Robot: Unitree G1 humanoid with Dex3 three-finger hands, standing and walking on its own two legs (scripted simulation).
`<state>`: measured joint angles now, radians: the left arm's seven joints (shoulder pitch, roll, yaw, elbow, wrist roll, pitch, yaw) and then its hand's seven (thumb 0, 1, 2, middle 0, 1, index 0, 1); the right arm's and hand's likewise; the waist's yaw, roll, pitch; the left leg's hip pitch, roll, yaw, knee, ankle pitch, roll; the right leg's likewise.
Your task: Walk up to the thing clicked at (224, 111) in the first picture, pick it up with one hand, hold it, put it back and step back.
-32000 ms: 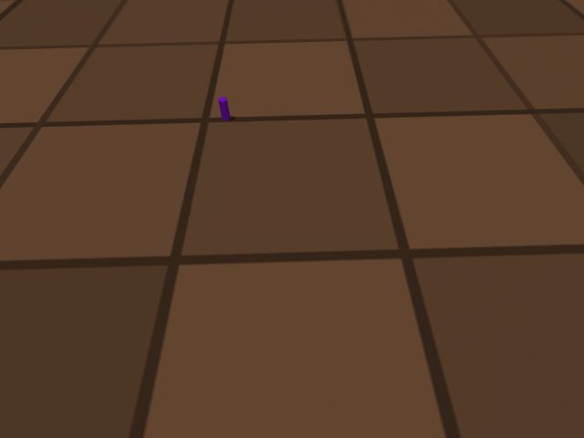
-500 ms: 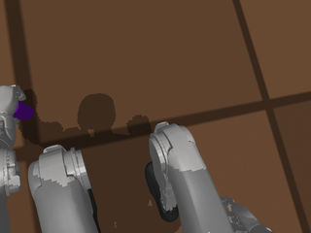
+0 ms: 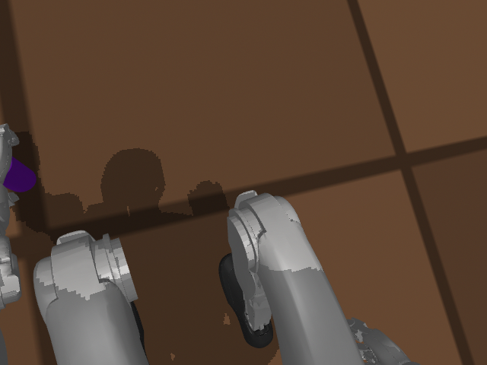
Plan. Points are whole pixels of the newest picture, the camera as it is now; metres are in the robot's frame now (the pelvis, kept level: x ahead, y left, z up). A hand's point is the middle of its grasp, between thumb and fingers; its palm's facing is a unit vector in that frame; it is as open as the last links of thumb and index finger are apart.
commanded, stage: open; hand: left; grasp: from above
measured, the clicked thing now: (8, 172) +0.44 +0.30 -0.24
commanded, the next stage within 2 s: withdraw in 0.38 s
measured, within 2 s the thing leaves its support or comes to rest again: neither
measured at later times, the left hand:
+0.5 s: hand out of the picture +0.42 +0.30 -0.21, palm faces -0.43 -0.15 -0.89, open 12.9 cm
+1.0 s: hand out of the picture +0.42 +0.34 -0.03, palm faces -0.38 -0.08 -0.92, open 14.1 cm
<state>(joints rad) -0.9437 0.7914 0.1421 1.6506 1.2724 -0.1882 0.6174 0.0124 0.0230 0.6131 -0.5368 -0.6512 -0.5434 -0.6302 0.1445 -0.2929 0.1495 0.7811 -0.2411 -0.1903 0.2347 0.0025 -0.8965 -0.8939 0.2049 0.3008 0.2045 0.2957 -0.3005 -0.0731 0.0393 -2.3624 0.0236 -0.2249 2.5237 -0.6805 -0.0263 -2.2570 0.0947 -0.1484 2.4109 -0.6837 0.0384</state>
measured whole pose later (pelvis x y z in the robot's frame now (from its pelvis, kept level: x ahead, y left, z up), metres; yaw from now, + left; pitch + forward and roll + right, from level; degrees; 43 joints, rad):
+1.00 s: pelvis +0.00 +0.00 +0.07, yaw +5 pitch +33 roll -6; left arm -0.87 0.63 -0.03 1.25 1.07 -0.01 0.28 0.00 -0.53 1.00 -0.10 -0.98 -0.10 -0.99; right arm 0.13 -0.27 0.02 0.74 -0.09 -0.06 0.18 0.00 -0.91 -0.90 0.20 0.30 0.20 0.30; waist -0.15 0.04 -0.15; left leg -2.19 0.04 -0.12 2.28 -0.67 -0.01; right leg -2.12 0.07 -0.07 2.22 -0.70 0.03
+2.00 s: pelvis +0.00 +0.00 +0.17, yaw +8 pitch +32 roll -6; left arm -0.38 0.48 0.01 0.62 0.74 0.02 0.08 0.00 0.35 0.80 -0.20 -0.38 -0.20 -0.38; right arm 0.18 -0.27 -0.02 0.65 0.00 0.03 0.05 0.01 -0.90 -0.89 0.20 0.30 0.20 0.29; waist -0.07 0.03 -0.20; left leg -1.88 0.02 -0.10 1.95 -0.64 0.00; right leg -1.80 0.04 -0.05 1.89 -0.67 0.03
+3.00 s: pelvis +0.08 +0.02 +0.41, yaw +14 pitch +10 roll -3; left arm 0.51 0.22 0.04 -0.13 -0.06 0.46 0.02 0.02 0.91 0.90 -0.20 -0.30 -0.20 -0.30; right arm 0.29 -0.22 0.04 0.51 0.01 -0.23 -0.19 0.01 -0.90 -0.90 0.21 0.30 0.21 0.30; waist -0.04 0.04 -0.17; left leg -0.72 0.01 -0.07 1.02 -0.47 0.00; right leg -0.64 0.01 -0.04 0.95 -0.49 0.01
